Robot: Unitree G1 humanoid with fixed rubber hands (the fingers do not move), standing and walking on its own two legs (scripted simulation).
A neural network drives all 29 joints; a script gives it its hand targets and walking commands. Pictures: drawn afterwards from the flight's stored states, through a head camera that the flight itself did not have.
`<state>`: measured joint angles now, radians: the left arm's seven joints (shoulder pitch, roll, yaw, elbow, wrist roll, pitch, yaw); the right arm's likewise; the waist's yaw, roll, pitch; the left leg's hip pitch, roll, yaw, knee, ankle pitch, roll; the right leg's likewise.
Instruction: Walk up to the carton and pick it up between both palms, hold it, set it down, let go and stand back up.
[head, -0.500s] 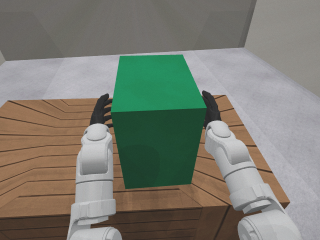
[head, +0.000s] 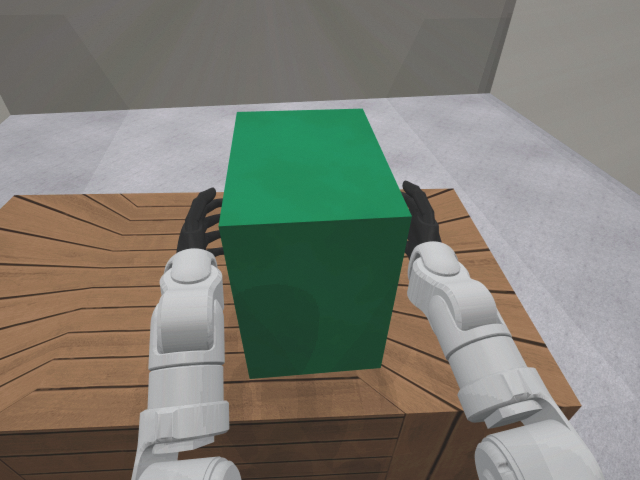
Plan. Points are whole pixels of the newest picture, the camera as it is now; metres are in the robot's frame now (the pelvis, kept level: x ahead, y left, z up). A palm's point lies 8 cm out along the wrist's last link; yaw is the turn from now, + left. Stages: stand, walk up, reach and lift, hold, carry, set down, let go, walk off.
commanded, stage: hold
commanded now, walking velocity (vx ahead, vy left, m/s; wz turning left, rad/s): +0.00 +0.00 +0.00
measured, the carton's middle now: (308, 239) +0.42 +0.00 +0.13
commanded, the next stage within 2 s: none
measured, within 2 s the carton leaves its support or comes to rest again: neither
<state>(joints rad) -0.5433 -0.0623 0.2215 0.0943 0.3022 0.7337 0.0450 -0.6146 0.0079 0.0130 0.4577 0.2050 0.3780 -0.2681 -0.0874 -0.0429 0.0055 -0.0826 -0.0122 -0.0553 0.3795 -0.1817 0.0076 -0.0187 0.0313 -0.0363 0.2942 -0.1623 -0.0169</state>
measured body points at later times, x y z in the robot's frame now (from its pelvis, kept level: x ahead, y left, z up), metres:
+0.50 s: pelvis +0.00 +0.00 +0.00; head -0.05 +0.03 +0.45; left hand +0.37 +0.14 +0.17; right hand +0.37 -0.13 +0.17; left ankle +0.02 +0.11 -0.75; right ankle +0.01 -0.11 -0.75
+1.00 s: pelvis +0.00 +0.00 +0.00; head -0.05 +0.02 +0.45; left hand +0.36 +0.14 +0.18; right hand +0.36 -0.14 +0.17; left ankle +0.02 +0.11 -0.75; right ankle +0.01 -0.11 -0.75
